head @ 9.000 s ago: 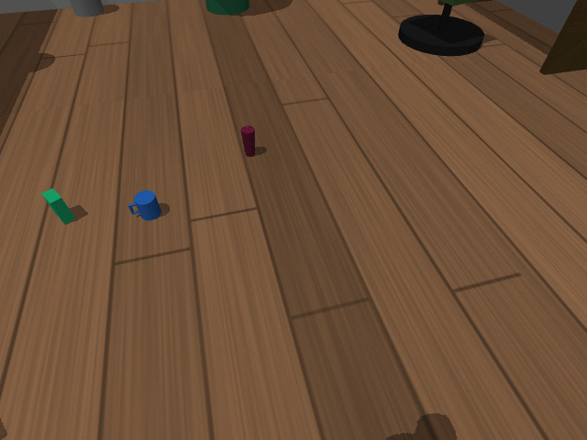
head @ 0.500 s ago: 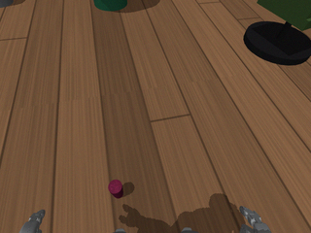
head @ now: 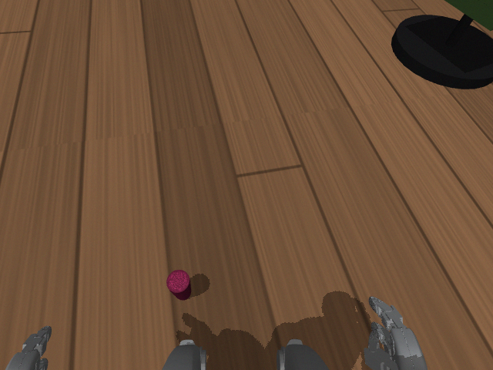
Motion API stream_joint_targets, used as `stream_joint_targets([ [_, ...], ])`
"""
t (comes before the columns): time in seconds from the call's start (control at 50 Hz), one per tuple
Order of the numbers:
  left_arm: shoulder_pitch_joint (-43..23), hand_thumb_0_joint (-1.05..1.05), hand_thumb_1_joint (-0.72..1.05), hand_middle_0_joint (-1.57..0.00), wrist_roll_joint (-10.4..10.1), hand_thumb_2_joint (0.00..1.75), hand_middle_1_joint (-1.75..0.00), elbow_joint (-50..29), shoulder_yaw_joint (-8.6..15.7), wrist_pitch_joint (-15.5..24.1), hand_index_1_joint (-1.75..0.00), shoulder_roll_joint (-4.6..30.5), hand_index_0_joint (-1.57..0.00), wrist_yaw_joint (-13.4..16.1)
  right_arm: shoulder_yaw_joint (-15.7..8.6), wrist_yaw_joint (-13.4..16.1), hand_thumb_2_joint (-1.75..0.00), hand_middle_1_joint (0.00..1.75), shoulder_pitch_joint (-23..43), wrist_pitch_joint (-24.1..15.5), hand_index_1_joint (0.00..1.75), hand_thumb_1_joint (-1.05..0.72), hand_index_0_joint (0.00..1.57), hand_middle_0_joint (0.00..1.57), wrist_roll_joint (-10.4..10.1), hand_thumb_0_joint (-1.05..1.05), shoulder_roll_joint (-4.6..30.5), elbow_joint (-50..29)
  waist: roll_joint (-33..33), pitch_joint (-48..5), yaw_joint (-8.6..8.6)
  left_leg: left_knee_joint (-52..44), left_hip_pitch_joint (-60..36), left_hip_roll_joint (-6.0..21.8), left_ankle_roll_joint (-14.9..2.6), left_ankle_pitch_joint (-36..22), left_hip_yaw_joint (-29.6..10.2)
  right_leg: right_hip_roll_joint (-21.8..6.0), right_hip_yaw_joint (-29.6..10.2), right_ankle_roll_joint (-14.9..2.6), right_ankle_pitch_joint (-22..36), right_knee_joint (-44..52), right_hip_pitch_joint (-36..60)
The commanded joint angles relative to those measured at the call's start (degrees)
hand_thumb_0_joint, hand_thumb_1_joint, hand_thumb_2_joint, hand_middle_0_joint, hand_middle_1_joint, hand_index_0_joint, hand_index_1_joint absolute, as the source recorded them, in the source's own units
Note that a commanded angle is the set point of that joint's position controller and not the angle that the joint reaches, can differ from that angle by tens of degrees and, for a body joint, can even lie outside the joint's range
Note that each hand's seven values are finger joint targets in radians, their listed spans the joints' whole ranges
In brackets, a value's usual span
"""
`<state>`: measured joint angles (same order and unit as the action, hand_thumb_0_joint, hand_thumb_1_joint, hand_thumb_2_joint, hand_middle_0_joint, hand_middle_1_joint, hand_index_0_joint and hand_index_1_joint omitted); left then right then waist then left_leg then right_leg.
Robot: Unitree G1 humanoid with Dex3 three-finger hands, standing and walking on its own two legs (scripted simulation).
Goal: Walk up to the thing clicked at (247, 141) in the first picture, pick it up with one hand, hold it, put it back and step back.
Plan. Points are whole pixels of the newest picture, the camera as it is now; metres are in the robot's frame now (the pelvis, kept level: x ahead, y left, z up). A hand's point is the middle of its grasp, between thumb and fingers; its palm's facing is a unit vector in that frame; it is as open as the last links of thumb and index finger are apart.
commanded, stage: go down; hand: left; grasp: from the side
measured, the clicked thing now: (181, 287) +0.40 +0.18 -0.60
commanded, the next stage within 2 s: approach in 1.90 s
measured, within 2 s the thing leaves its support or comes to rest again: neither
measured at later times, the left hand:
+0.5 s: hand (76, 315) +0.26 +0.33 -0.21, palm faces +0.13 -0.97 -0.22, open 17.1 cm
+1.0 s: hand (76, 298) +0.30 +0.36 -0.26, palm faces +0.13 -0.98 -0.16, open 17.0 cm
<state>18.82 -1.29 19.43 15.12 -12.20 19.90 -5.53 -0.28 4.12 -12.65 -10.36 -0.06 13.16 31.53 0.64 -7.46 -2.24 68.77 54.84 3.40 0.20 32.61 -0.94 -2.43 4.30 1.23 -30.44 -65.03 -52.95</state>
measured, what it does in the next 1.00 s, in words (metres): lowers itself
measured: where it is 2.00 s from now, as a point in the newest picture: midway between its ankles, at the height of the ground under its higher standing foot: outside the picture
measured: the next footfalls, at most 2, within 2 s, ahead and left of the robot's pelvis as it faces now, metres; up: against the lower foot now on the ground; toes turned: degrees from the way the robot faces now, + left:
none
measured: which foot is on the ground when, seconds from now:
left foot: down 0.00-1.00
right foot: down 0.00-1.00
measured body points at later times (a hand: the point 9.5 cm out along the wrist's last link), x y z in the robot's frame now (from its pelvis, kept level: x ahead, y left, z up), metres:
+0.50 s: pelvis -0.05 +0.00 -0.14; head +0.13 +0.02 +0.27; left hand +0.24 +0.38 -0.19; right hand +0.11 -0.27 -0.25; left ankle +0.00 +0.12 -0.64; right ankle +0.01 -0.14 -0.64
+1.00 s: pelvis -0.08 -0.01 -0.23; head +0.13 +0.03 +0.17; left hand +0.29 +0.41 -0.25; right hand +0.08 -0.29 -0.34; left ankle +0.00 +0.12 -0.64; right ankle +0.01 -0.14 -0.64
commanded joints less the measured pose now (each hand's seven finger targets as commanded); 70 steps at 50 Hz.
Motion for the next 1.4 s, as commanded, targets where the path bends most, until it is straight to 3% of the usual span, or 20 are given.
stream_joint_targets([
  [0.0,-4.4,0.00,-0.48,-0.07,-0.3,0.04,-0.04,-5.0,7.3,5.8,-0.04,12.7,-0.07,-0.3,-4.1,1.0,-0.91,0.30,-0.4,-3.7,0.30,-0.94,0.20,0.20,0.0,0.00,9.3,-6.7,3.2,-12.1,-1.02,-6.2,-6.1,-1.9,-0.80,-18.7,-0.7,1.9,-1.7,-2.12,15.3,4.0,3.7],
  [0.06,-10.9,0.00,-0.49,-0.07,-1.5,0.03,-0.04,0.7,10.0,10.9,-0.05,15.0,-0.07,-2.3,-4.0,0.5,-0.91,0.30,0.5,-4.6,0.30,-0.94,0.20,0.20,0.1,0.00,9.7,-5.7,2.9,-11.3,-0.25,-2.2,0.8,-2.1,-1.06,-12.7,-0.6,1.7,-2.3,-2.26,10.2,-0.2,-2.3],
  [0.14,-21.0,0.00,-0.53,-0.08,-3.4,0.03,-0.08,4.1,11.3,19.7,-0.07,17.7,-0.08,-7.3,-4.1,0.2,-0.91,0.30,0.3,-5.5,0.30,-0.95,0.20,0.20,0.1,0.00,11.3,-5.0,5.1,-18.1,-0.40,3.3,5.7,-2.3,-1.02,-9.2,-1.1,1.3,-3.2,-2.60,7.1,-7.2,-9.5],
  [0.26,-24.4,0.00,-0.54,-0.07,-4.2,0.09,-0.11,13.5,16.3,26.8,-0.11,22.8,-0.06,-11.4,-4.1,-0.3,-0.90,0.30,0.4,-4.0,0.30,-0.91,0.20,0.20,0.2,0.00,13.7,-3.3,8.4,-26.3,2.51,8.0,7.3,-1.7,0.00,-10.8,-3.8,1.1,-2.1,-3.22,6.9,-16.0,-18.5],
  [0.3,-24.4,0.00,-0.51,-0.06,-4.5,0.11,-0.12,16.8,17.8,28.0,-0.12,23.8,-0.05,-12.5,-4.4,-0.6,-0.90,0.30,0.9,-3.3,0.30,-0.90,0.20,0.20,0.1,0.00,14.0,-3.3,6.4,-26.0,2.93,9.6,10.6,-1.8,-0.35,-8.0,-3.7,1.1,-2.2,-3.14,5.1,-16.7,-19.4],
  [0.34,-26.2,0.00,-0.48,-0.05,-5.5,0.11,-0.11,17.9,20.6,29.6,-0.11,26.1,-0.05,-13.5,-4.3,-0.9,-0.90,0.30,0.8,-2.6,0.30,-0.89,0.20,0.20,0.2,0.00,14.3,-2.4,5.0,-28.0,3.71,12.3,13.1,-2.0,-0.66,-10.1,-3.0,1.2,-2.8,-3.14,6.3,-17.9,-19.0],
  [0.42,-32.5,0.00,-0.48,-0.05,-6.3,0.12,-0.12,18.1,22.9,32.8,-0.12,29.5,-0.04,-16.3,-4.2,-1.2,-0.90,0.30,0.6,-1.8,0.30,-0.90,0.20,0.20,0.5,0.00,15.0,-0.8,5.4,-31.9,2.66,18.0,15.4,-2.2,-1.24,-14.8,-2.5,1.2,-2.4,-3.36,9.5,-22.3,-22.5],
  [0.48,-37.3,0.00,-0.45,-0.05,-7.1,0.13,-0.13,20.0,24.0,35.2,-0.13,30.3,-0.04,-18.0,-4.0,-1.3,-0.90,0.30,1.2,-1.7,0.30,-0.90,0.20,0.20,0.7,0.00,15.0,-0.2,4.0,-31.8,1.58,20.7,20.8,-2.3,-1.59,-9.9,-2.3,1.3,-2.9,-3.12,5.9,-23.6,-24.3],
  [0.52,-40.7,0.00,-0.42,-0.04,-7.1,0.13,-0.13,20.4,23.2,36.4,-0.13,30.8,-0.04,-19.6,-3.9,-1.1,-0.90,0.30,1.6,-1.6,0.30,-0.90,0.20,0.20,1.0,0.00,15.5,0.0,6.3,-31.9,1.05,21.7,21.2,-2.2,-1.31,-7.2,-2.6,1.2,-3.1,-3.26,3.6,-25.0,-27.6],
  [0.58,-43.6,0.00,-0.43,-0.05,-7.4,0.12,-0.12,21.9,25.9,37.5,-0.12,35.0,-0.04,-21.3,-3.5,-1.0,-0.90,0.30,0.5,-1.4,0.30,-0.90,0.20,0.20,1.1,0.00,16.3,1.1,6.4,-34.6,1.33,24.3,22.4,-2.2,-1.33,-8.8,-2.5,1.2,-2.8,-3.27,4.6,-27.1,-28.5],
  [0.64,-46.0,0.00,-0.43,-0.05,-7.6,0.11,-0.11,23.3,25.8,37.9,-0.11,35.5,-0.05,-23.0,-3.1,-1.2,-0.90,0.30,0.9,-1.2,0.30,-0.90,0.20,0.20,1.2,0.00,16.6,1.4,7.9,-33.9,1.34,24.7,23.6,-2.0,-1.04,-5.8,-3.2,1.2,-1.9,-3.52,2.2,-29.3,-32.4],
  [0.72,-47.6,0.00,-0.43,-0.05,-8.0,0.10,-0.10,25.0,27.9,38.2,-0.10,38.8,-0.04,-24.4,-2.6,-1.1,-0.90,0.30,1.0,-0.9,0.30,-0.90,0.20,0.20,1.1,0.00,17.2,1.6,6.8,-33.9,1.58,26.8,27.6,-2.0,-1.24,-3.2,-3.0,1.3,-1.8,-3.38,0.7,-31.3,-33.6],
  [0.82,-49.4,0.00,-0.44,-0.04,-8.5,0.09,-0.09,26.3,29.7,38.2,-0.08,41.8,-0.04,-26.1,-2.0,-1.4,-0.90,0.30,0.8,-0.6,0.30,-0.91,0.20,0.20,1.2,0.00,18.0,2.1,8.8,-34.3,1.83,28.9,29.1,-1.9,-1.09,-3.6,-3.3,1.3,-0.9,-3.55,1.1,-34.8,-36.5],
  [0.86,-50.7,0.00,-0.45,-0.05,-8.9,0.09,-0.10,26.7,28.9,38.4,-0.09,40.7,-0.05,-27.0,-1.9,-1.4,-0.90,0.30,1.1,-0.7,0.30,-0.91,0.20,0.20,1.2,0.00,18.2,2.3,9.5,-33.9,1.19,30.0,28.5,-1.7,-1.02,-4.8,-3.6,1.3,-0.7,-3.69,1.7,-36.1,-38.8],
  [0.92,-52.4,0.00,-0.46,-0.04,-9.4,0.09,-0.08,27.3,30.4,38.7,-0.08,42.8,-0.04,-27.9,-1.8,-1.5,-0.91,0.30,0.6,-0.8,0.30,-0.91,0.20,0.20,1.5,0.00,18.7,3.0,9.5,-33.8,1.13,32.6,30.4,-1.7,-1.23,-5.8,-3.1,1.3,-0.7,-3.64,2.5,-37.6,-39.8],
  [0.96,-54.2,0.00,-0.47,-0.04,-9.4,0.09,-0.09,27.3,30.0,39.0,-0.09,43.1,-0.04,-28.5,-1.8,-1.4,-0.91,0.30,0.7,-0.8,0.30,-0.92,0.20,0.20,1.6,0.00,18.5,2.9,7.6,-34.0,0.46,33.9,33.8,-1.9,-1.57,-3.0,-2.3,1.4,-1.0,-3.32,0.7,-37.3,-38.7],
  [1.04,-55.6,0.00,-0.47,-0.04,-9.3,0.09,-0.08,27.7,31.7,39.0,-0.08,46.1,-0.04,-29.3,-1.5,-1.6,-0.91,0.30,0.3,-0.8,0.30,-0.91,0.20,0.20,1.9,0.00,19.3,3.2,9.2,-34.8,0.86,35.2,34.4,-1.9,-1.40,-2.9,-2.3,1.4,-0.6,-3.44,0.7,-39.3,-39.8],
  [1.28,-60.1,0.00,-0.51,-0.04,-9.7,0.08,-0.08,28.2,32.4,38.4,-0.08,49.1,-0.04,-31.2,-0.8,-1.7,-0.91,0.30,0.1,-1.0,0.30,-0.92,0.20,0.20,1.7,0.00,20.4,3.7,12.2,-33.0,0.35,37.1,36.6,-1.7,-1.24,1.5,-3.7,1.2,0.8,-3.57,-2.0,-44.2,-47.2],
  [1.34,-60.5,0.00,-0.52,-0.04,-10.1,0.08,-0.08,29.3,31.9,38.2,-0.08,48.0,-0.04,-31.7,-0.6,-1.8,-0.91,0.30,-0.3,-1.2,0.30,-0.92,0.20,0.20,1.8,0.00,20.3,3.5,9.7,-33.2,-0.69,38.8,38.3,-1.9,-1.47,0.2,-3.3,1.3,0.8,-3.40,-1.3,-44.3,-46.4],
  [1.38,-59.9,0.00,-0.51,-0.04,-9.9,0.08,-0.08,29.4,32.7,38.1,-0.08,49.7,-0.04,-31.8,-0.7,-1.9,-0.91,0.30,0.1,-1.2,0.30,-0.92,0.20,0.20,1.8,0.00,20.6,3.5,10.7,-33.5,0.13,39.2,37.7,-1.9,-1.44,0.5,-3.2,1.3,0.7,-3.45,-1.6,-44.8,-47.6],
])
